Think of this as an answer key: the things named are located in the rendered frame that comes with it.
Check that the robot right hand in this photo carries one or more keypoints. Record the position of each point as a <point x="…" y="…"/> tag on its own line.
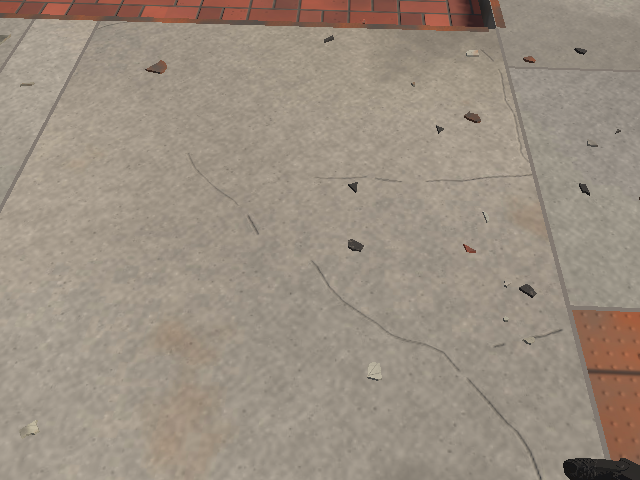
<point x="601" y="469"/>

